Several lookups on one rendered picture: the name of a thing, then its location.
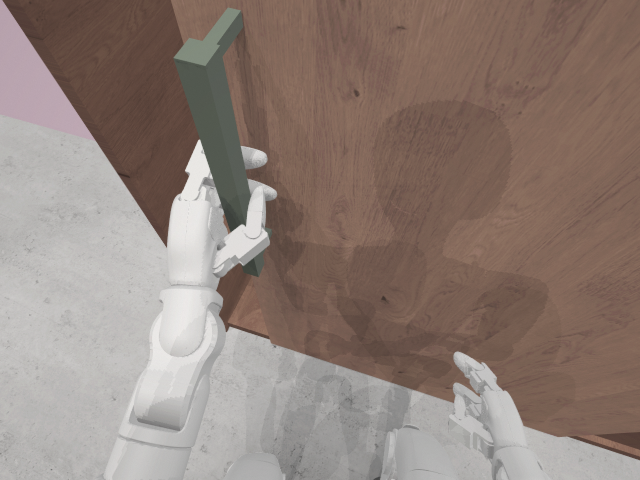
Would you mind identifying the left robot hand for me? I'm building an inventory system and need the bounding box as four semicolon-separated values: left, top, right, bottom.
167;140;277;291

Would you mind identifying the left robot thigh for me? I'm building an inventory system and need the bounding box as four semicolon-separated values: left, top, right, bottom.
223;453;286;480

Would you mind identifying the handle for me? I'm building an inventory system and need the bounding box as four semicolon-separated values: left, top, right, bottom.
173;8;272;277

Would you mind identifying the right robot forearm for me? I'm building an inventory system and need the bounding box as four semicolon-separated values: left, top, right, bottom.
492;446;552;480

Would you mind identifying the right robot thigh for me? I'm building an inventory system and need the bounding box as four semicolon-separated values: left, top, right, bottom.
382;428;460;480

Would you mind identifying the left robot forearm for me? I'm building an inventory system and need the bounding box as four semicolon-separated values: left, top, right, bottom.
95;285;226;480

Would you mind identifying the right robot hand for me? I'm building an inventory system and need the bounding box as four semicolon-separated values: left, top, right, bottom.
449;352;529;464

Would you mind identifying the robot thigh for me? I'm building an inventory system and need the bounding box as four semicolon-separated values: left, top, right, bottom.
223;453;286;480
382;428;460;480

